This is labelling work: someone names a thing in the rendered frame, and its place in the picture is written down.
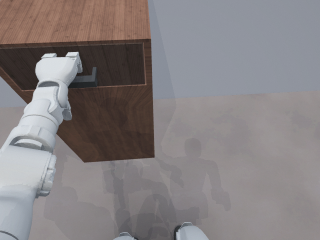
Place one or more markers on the handle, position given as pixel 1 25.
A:
pixel 85 81

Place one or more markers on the left robot forearm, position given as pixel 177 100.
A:
pixel 39 124

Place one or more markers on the right robot thigh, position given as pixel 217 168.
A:
pixel 190 233

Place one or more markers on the robot right shin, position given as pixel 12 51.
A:
pixel 186 224

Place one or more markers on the cabinet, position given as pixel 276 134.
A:
pixel 109 123

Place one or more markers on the robot left upper arm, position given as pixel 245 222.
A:
pixel 25 174

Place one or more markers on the robot left hand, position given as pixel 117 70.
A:
pixel 64 69

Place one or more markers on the drawer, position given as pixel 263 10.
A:
pixel 117 64

